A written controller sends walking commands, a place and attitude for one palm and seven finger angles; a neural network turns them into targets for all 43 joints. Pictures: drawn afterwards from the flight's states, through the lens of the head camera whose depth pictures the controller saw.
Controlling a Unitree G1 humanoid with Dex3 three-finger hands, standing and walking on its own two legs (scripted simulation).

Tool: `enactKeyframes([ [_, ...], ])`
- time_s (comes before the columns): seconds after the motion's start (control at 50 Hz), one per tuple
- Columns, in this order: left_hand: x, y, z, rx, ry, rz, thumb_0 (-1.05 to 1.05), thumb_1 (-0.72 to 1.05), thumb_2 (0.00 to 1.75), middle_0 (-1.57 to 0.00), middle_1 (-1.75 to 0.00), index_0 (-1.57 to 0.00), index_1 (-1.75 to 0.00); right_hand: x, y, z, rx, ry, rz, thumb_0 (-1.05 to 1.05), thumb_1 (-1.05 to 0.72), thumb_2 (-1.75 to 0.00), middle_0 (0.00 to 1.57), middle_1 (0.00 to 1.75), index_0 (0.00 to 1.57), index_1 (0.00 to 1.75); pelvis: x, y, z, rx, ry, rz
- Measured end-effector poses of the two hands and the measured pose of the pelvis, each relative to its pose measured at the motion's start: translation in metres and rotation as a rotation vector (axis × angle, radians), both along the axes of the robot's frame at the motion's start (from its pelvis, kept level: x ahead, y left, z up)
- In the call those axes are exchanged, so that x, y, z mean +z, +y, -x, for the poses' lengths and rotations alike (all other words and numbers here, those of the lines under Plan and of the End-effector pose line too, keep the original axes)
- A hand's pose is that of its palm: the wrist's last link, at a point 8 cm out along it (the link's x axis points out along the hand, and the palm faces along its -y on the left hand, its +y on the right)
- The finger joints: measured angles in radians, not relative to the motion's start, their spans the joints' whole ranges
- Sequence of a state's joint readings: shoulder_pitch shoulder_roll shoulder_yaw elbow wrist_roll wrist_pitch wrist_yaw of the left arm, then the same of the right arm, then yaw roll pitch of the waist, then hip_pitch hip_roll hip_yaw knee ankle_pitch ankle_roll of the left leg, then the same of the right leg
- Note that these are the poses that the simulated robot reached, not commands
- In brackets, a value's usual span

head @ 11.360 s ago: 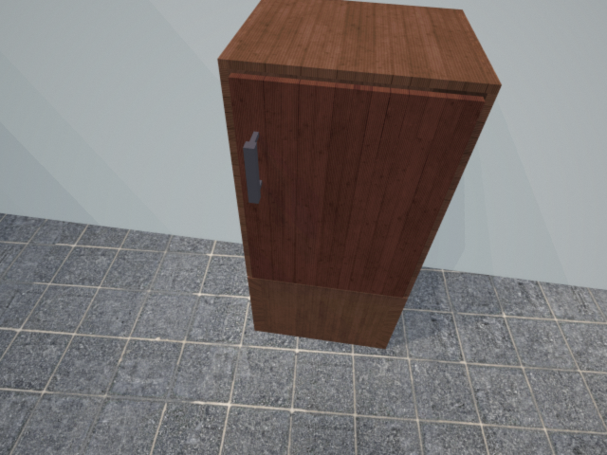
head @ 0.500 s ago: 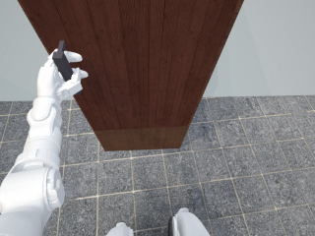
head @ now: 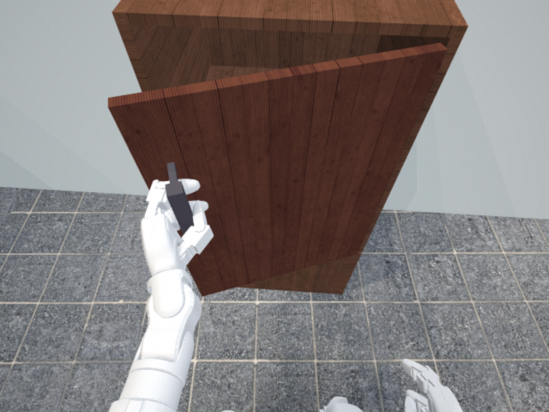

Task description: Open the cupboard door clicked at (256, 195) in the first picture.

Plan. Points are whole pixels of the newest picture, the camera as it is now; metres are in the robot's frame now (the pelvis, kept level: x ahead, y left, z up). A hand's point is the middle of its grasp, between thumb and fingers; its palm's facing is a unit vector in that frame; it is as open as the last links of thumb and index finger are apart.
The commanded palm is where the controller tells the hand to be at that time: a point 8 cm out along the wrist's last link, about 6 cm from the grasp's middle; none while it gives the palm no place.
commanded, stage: pull the door open along its arc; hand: left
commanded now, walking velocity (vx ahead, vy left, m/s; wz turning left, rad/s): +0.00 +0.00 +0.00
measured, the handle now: (183, 206) +0.39 +0.16 +0.06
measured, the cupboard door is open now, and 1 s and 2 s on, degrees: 20 39 41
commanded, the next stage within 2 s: open thumb and fingers to let go in 0.40 s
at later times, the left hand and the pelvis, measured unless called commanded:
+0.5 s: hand (248, 302) +0.25 +0.05 +0.07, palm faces +0.27 -0.96 -0.03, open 5.7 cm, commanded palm +0.21 +0.09 +0.06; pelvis +0.01 -0.02 +0.00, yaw +2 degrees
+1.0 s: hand (250, 298) +0.26 +0.05 +0.06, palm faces +0.36 -0.93 -0.03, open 11.9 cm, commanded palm +0.21 +0.08 +0.06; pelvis -0.01 -0.04 -0.01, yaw +2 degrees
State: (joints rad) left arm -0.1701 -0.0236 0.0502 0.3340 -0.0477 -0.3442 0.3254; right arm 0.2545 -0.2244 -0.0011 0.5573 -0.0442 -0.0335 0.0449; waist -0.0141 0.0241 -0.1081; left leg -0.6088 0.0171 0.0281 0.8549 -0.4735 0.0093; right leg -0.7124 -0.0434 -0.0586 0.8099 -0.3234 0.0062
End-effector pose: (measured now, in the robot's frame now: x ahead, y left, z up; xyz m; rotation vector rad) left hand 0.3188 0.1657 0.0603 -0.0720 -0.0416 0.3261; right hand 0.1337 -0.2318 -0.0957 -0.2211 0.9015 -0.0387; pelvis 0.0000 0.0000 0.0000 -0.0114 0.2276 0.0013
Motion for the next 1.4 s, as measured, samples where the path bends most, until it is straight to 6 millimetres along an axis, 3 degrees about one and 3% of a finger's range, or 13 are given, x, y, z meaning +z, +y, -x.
enactKeyframes([
  [0.1, 0.002, -0.019, 0.024, 0.097, 0.029, -0.043, 0.01, 0.76, 0.84, -0.35, -1.35, -0.40, -1.35, 0.003, 0.015, -0.031, 0.064, -0.069, -0.023, 0.01, -0.90, -0.90, 0.20, 0.30, 0.20, 0.30, 0.000, -0.004, 0.001, 0.015, -0.019, -0.003],
  [0.2, 0.004, -0.033, 0.046, 0.103, 0.051, -0.047, 0.01, 0.76, 0.82, -0.35, -1.35, -0.38, -1.35, 0.009, 0.023, -0.048, 0.094, -0.111, -0.035, 0.01, -0.90, -0.90, 0.21, 0.30, 0.20, 0.30, 0.001, -0.009, -0.001, 0.027, -0.042, -0.004],
  [0.48, 0.008, -0.070, 0.103, -0.054, 0.104, -0.077, 0.00, 0.72, 0.76, -0.39, -1.35, -0.38, -1.35, 0.018, 0.011, -0.058, 0.075, -0.185, -0.065, 0.01, -0.90, -0.90, 0.21, 0.30, 0.20, 0.30, -0.001, -0.023, -0.008, 0.027, -0.081, -0.007],
  [0.7, 0.006, -0.069, 0.095, 0.054, 0.092, -0.078, 0.01, 0.60, 0.76, -0.41, -1.33, -0.45, -1.33, 0.007, -0.004, -0.048, 0.078, -0.171, -0.043, 0.01, -0.90, -0.90, 0.20, 0.30, 0.20, 0.30, -0.005, -0.034, 0.001, 0.035, -0.081, -0.020],
  [0.98, 0.005, -0.076, 0.102, 0.041, 0.078, -0.083, 0.01, -0.17, 0.44, -0.37, -1.24, -0.39, -1.23, 0.002, -0.014, -0.025, 0.060, -0.162, -0.030, 0.01, -0.90, -0.90, 0.20, 0.30, 0.20, 0.30, -0.007, -0.037, 0.012, 0.034, -0.084, -0.025],
  [1.08, 0.005, -0.076, 0.102, 0.041, 0.071, -0.085, 0.00, -0.37, 0.36, -0.36, -1.15, -0.37, -1.15, 0.002, -0.011, -0.023, 0.063, -0.169, -0.031, 0.01, -0.90, -0.90, 0.20, 0.30, 0.20, 0.30, -0.007, -0.035, 0.016, 0.034, -0.085, -0.025],
  [1.4, 0.004, -0.072, 0.103, 0.010, 0.063, -0.091, -0.01, -0.50, 0.31, -0.49, -0.71, -0.45, -0.77, 0.005, 0.009, -0.026, 0.094, -0.188, -0.042, 0.01, -0.90, -0.90, 0.21, 0.30, 0.20, 0.30, -0.009, -0.023, 0.025, 0.038, -0.094, -0.019],
])
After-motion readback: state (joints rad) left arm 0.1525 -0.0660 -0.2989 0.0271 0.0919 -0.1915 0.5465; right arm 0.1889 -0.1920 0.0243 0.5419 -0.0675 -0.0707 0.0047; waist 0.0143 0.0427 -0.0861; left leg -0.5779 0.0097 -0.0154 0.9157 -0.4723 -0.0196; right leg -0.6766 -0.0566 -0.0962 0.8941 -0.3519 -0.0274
